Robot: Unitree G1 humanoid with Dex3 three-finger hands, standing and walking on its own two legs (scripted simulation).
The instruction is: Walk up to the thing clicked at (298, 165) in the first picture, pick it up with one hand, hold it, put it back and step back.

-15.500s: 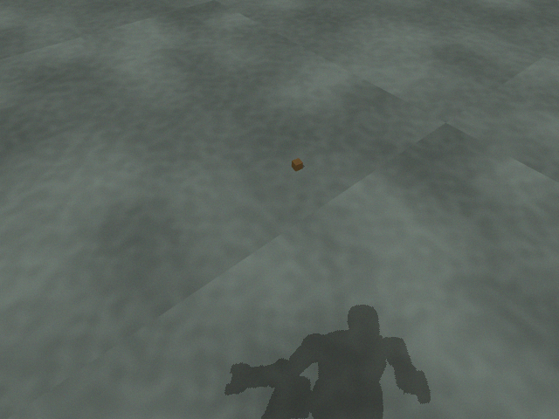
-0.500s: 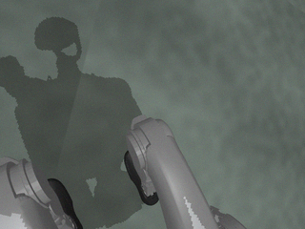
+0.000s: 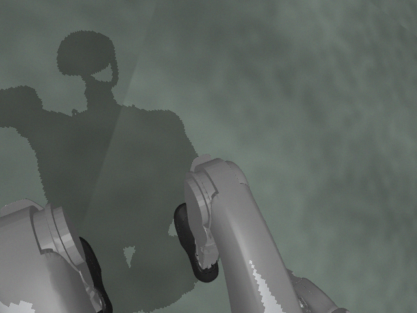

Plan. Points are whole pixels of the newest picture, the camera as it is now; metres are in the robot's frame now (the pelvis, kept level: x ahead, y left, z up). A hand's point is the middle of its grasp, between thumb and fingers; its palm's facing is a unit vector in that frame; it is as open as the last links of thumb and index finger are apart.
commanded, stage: rest palm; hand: left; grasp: from above
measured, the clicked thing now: out of the picture +0.45 +0.36 -0.30
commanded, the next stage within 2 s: close in 1.36 s
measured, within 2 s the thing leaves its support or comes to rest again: neither
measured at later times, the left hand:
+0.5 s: hand out of the picture +0.41 +0.37 -0.24, palm faces -0.16 -0.41 -0.90, open 14.5 cm
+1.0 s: hand out of the picture +0.42 +0.36 -0.26, palm faces -0.19 -0.40 -0.90, open 14.4 cm
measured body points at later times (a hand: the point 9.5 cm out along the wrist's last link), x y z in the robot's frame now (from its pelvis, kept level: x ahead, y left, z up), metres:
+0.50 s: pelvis +0.00 +0.00 +0.00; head +0.29 +0.11 +0.32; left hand +0.42 +0.39 -0.19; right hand +0.02 -0.24 -0.06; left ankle +0.08 +0.14 -0.28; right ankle +0.10 -0.11 -0.28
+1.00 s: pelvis -0.01 +0.01 +0.00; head +0.29 +0.13 +0.32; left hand +0.43 +0.38 -0.21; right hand +0.02 -0.23 -0.04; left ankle +0.08 +0.14 -0.28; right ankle +0.10 -0.11 -0.28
